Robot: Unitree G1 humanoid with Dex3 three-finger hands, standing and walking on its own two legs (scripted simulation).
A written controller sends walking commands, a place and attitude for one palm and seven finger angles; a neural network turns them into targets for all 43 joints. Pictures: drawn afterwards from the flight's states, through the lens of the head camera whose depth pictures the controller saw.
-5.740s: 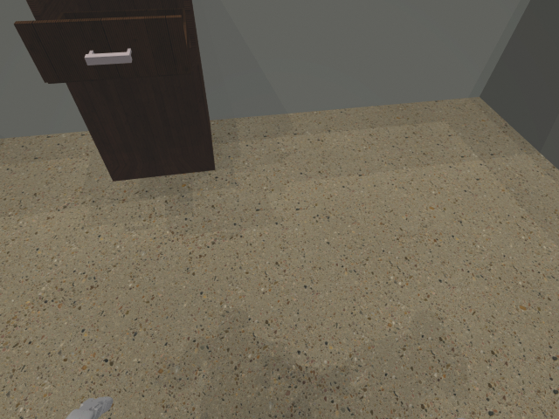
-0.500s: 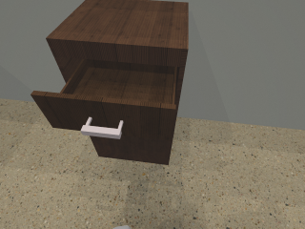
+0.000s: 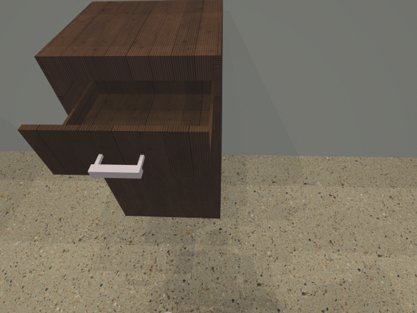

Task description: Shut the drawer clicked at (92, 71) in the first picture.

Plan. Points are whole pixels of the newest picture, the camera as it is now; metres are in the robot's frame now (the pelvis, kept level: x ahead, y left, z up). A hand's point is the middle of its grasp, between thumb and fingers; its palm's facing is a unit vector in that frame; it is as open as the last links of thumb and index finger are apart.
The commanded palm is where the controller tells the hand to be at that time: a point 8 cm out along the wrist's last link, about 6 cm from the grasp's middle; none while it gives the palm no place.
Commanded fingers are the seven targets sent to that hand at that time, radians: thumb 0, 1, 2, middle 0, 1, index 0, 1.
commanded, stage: come to a stop and stand still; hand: left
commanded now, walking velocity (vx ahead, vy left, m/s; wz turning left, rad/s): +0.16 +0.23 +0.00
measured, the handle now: (118, 164) +0.46 +0.26 -0.02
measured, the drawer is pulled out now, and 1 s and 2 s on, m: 0.21 0.21 0.21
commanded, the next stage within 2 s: look again from close up in 1.06 s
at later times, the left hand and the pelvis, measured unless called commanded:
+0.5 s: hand out of the picture -0.07 +0.16 -0.15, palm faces +0.12 -0.97 -0.22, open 7.4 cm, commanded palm none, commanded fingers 0.00 0.90 0.90 -0.20 -0.30 -0.20 -0.30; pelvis -0.01 +0.00 +0.02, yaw +1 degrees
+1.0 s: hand out of the picture +0.00 +0.22 -0.17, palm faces +0.03 -0.98 -0.18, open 7.4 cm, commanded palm none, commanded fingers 0.00 0.90 0.90 -0.20 -0.30 -0.20 -0.30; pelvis -0.01 +0.05 +0.02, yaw +0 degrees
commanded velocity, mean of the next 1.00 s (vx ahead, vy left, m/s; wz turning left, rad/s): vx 0.02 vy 0.05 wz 0.00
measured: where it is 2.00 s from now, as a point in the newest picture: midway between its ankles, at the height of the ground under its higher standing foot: outside the picture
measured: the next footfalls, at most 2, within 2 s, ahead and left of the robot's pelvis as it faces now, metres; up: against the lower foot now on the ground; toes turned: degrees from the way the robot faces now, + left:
left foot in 0.54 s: +0.02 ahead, +0.14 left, +0.00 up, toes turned +5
